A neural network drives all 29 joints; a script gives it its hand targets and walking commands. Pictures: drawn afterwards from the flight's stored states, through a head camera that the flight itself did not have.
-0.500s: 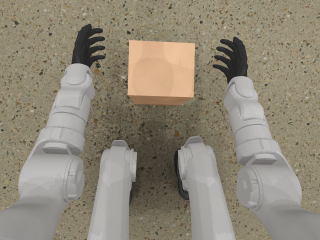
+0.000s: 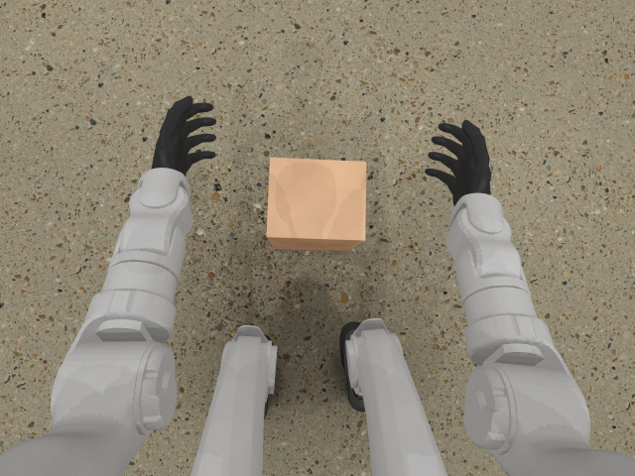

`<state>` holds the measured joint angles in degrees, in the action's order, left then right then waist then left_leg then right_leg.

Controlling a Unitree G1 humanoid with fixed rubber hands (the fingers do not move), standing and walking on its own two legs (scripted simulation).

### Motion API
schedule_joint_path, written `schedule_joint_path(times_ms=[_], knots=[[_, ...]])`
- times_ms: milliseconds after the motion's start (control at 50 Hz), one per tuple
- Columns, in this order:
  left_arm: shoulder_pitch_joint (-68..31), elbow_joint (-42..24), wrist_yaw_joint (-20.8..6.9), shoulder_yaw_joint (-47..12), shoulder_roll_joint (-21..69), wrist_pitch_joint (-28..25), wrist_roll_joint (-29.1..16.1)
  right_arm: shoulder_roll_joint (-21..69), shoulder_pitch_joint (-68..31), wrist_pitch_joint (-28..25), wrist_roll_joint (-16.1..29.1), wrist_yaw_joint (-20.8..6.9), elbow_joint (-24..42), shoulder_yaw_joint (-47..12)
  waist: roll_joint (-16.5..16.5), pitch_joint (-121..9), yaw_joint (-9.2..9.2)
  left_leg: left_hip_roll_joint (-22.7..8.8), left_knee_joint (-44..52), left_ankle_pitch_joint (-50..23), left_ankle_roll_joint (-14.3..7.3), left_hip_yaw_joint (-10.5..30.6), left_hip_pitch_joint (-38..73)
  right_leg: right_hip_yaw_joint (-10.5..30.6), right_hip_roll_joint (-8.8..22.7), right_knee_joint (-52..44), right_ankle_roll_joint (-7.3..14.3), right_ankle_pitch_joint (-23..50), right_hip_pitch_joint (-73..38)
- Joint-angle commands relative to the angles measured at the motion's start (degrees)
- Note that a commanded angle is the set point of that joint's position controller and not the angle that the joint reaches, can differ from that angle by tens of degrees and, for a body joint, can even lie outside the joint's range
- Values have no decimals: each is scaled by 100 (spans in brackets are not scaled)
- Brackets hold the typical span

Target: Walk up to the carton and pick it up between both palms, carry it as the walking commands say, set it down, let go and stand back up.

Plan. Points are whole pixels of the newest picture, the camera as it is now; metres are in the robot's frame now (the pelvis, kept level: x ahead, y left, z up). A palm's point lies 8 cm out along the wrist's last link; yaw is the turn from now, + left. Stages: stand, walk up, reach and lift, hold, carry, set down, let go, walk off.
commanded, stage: set down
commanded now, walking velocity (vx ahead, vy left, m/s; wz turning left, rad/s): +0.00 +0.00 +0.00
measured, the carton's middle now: (314, 211) +0.48 -0.02 -0.47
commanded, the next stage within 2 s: let go in 0.26 s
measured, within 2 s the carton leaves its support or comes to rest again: neither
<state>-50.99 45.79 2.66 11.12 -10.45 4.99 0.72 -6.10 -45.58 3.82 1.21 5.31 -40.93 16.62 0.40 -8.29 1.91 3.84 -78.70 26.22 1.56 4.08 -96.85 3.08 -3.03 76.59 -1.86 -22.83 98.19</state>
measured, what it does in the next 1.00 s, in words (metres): rises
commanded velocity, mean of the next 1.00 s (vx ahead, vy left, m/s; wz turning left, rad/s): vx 0.00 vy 0.00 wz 0.00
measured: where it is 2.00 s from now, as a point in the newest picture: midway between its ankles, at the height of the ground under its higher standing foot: (307, 387)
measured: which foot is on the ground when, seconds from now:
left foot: down 0.00-1.00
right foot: down 0.00-1.00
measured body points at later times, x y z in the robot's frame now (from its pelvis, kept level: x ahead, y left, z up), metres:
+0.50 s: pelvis +0.04 +0.00 +0.09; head +0.29 +0.00 +0.46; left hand +0.44 +0.18 -0.04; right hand +0.42 -0.20 -0.03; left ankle +0.06 +0.12 -0.57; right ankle +0.08 -0.12 -0.57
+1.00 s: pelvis +0.10 +0.00 +0.17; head +0.17 +0.01 +0.62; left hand +0.30 +0.23 +0.09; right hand +0.28 -0.23 +0.09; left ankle +0.06 +0.12 -0.57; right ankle +0.08 -0.12 -0.57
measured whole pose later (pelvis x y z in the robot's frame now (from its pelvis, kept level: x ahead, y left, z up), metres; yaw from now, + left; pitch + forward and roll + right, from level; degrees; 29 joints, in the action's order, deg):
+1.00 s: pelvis +0.10 +0.00 +0.17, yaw +0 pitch +9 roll +0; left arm 9.3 27.6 -2.6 4.7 -10.4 -0.7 0.9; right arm -11.0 11.2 -0.5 -0.3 -2.7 -26.9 3.1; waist -0.2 -1.5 0.5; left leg 1.6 -28.0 16.8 -0.2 4.7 -20.5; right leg 3.5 -1.4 26.9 -0.5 -14.4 22.0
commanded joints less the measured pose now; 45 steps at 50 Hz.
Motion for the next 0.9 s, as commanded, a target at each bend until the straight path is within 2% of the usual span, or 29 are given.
schedule_joint_path(times_ms=[0,160,240,320,380,440,500,580,720,880], knots=[[-987,-623,-44,107,-394,-129,95,-379,-768,-135,-87,-34,654,72,126,-4871,16,158,1199,-1562,59,-544,2873,-597,-183,-959,-174,1660,-3438],[-763,-571,-170,278,-299,-232,283,-197,-433,-197,-278,-111,742,154,80,-4682,11,138,2066,-1941,27,-503,3641,-483,-121,-1827,-199,2028,-4194],[-624,-244,-248,415,-175,-340,457,-75,-312,-288,-471,-156,432,258,58,-4081,31,102,2402,-1941,26,-443,3674,-481,-83,-2179,-178,1974,-4082],[-180,-162,-257,527,-153,-389,648,-86,5,-371,-598,-219,380,279,48,-4082,25,84,2589,-2305,50,-421,3899,-474,-85,-2394,-128,2285,-4259],[340,-487,-209,491,-135,-389,744,-162,501,-380,-644,-301,660,190,84,-4559,22,85,2699,-2825,84,-417,4417,-457,-106,-2508,-91,2721,-4703],[1248,-1167,-81,291,-39,-322,788,-292,1295,-311,-724,-474,1151,-59,203,-5216,-8,61,2823,-3487,126,-348,5293,-423,-132,-2570,-39,3127,-5196],[1930,-1818,-44,132,-92,-273,690,-435,1920,-244,-707,-620,1586,-321,155,-5192,-86,39,3053,-3583,105,-344,5709,-321,-94,-2772,11,3242,-5734],[2703,-2282,-163,-101,-141,-314,467,-513,2671,-241,-592,-726,1847,-602,41,-4413,-117,-14,3439,-3104,32,-336,5804,-225,18,-3159,37,3033,-6392],[4244,-1898,-322,-371,-163,-553,213,-592,4141,-474,-436,-805,1610,-874,-107,-2354,-69,-100,4155,-2603,16,-309,6377,-252,113,-4002,11,2667,-6931],[5645,-2222,-456,-460,-416,-718,57,-866,5330,-578,-213,-792,1863,-1155,-69,-1133,-166,-103,5024,-2935,-100,-309,7658,-209,116,-4759,68,3115,-8604]])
